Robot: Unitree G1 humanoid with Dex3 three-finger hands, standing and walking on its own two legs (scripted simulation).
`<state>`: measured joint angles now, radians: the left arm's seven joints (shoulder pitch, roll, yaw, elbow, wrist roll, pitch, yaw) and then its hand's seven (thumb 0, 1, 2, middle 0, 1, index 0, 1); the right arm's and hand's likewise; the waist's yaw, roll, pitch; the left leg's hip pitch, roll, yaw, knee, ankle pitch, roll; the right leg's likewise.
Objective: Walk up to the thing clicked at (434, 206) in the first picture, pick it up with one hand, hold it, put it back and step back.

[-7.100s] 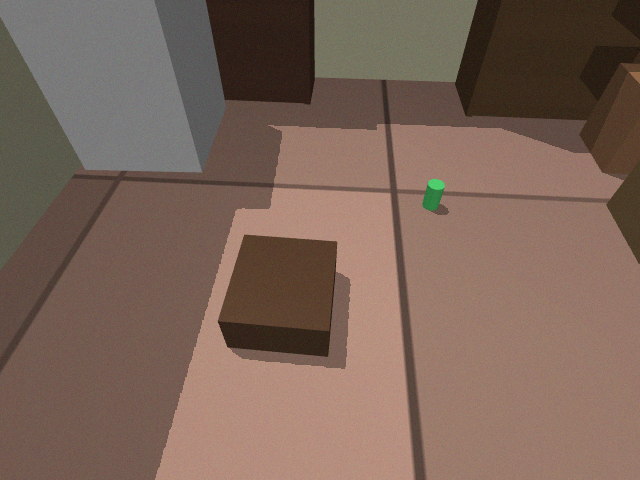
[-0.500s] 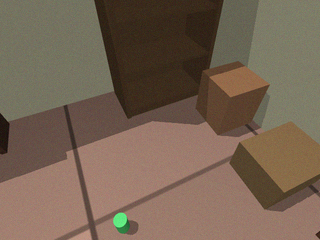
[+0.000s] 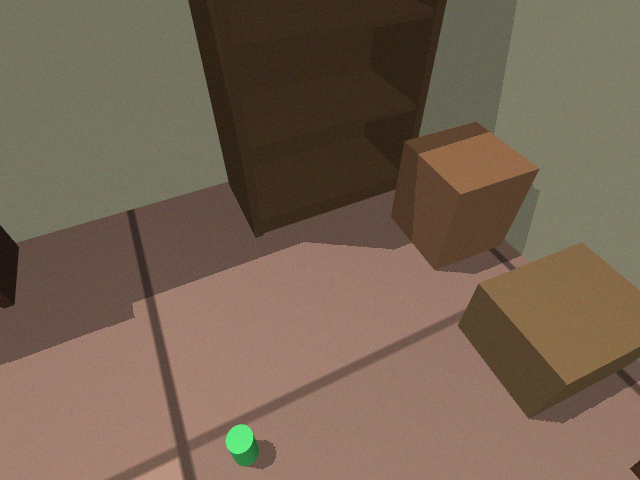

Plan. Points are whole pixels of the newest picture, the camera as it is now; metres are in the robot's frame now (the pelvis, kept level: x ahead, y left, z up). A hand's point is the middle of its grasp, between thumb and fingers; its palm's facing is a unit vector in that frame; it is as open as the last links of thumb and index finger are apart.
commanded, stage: stand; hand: left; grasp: from the side
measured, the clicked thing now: (243, 445) +0.37 +0.23 -0.72
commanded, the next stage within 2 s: go down in 0.68 s
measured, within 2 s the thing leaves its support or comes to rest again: neither
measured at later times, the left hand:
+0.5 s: hand out of the picture +0.08 +0.26 -0.16, palm faces -0.03 -0.94 -0.35, open 7.4 cm
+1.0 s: hand out of the picture +0.15 +0.26 -0.16, palm faces +0.03 -0.94 -0.33, open 10.5 cm
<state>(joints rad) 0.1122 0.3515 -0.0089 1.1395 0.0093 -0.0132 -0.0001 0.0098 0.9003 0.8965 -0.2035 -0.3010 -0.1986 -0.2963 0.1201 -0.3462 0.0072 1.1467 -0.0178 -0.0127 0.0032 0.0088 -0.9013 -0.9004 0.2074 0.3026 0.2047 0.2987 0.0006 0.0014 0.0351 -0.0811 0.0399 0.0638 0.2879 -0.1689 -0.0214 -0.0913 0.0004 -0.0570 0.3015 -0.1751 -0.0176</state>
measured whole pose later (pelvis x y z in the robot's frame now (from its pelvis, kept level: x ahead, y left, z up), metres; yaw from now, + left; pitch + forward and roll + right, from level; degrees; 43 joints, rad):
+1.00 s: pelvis -0.01 +0.00 -0.02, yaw +1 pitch +6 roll +0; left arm -0.05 0.34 0.14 1.06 0.07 -0.03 -0.03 0.01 0.56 0.55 -0.08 -0.14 -0.07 -0.13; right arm 0.20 -0.27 -0.01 0.84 0.03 -0.04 -0.03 0.01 -0.95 -0.92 0.21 0.30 0.20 0.30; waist -0.02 -0.02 0.03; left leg -0.37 0.04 0.04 0.53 -0.25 -0.01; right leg -0.37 -0.02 -0.07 0.54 -0.26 -0.02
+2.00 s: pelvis -0.04 +0.02 -0.16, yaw +1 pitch +24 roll -2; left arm 0.14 0.42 0.35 0.54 -0.05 -0.05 -0.20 0.00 -0.50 0.07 -0.08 -0.10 -0.07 -0.09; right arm 0.18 -0.27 -0.01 0.54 0.00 -0.21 -0.04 0.01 -0.90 -0.90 0.21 0.30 0.21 0.30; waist -0.03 -0.02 -0.16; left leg -1.25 0.04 -0.01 1.42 -0.60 0.01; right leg -1.21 -0.05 -0.09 1.39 -0.60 -0.01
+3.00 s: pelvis -0.10 +0.02 -0.37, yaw -3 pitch +33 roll -6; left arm -0.47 0.78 0.73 1.02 -0.20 -0.44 -0.70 -0.01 -0.53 0.09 -0.05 -0.08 -0.04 -0.08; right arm 0.08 -0.34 0.08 0.70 -0.04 -0.21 -0.04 0.01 -0.91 -0.91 0.21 0.30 0.21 0.30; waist -0.06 -0.04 -0.12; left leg -2.05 0.06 -0.06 2.15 -0.68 0.03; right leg -1.98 -0.05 -0.11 2.08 -0.66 -0.02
